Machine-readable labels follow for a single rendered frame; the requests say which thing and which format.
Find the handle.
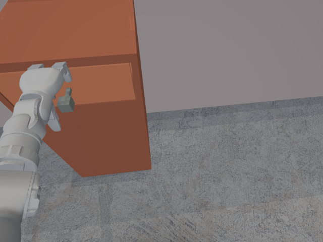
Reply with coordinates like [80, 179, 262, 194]
[57, 88, 75, 113]

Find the left robot hand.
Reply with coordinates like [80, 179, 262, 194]
[19, 62, 72, 132]

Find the cabinet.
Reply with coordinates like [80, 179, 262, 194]
[0, 0, 151, 177]

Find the drawer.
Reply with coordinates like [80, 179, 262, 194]
[0, 63, 135, 106]

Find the robot left upper arm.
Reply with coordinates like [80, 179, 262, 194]
[0, 170, 41, 242]

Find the left robot forearm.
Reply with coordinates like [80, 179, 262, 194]
[0, 90, 53, 173]

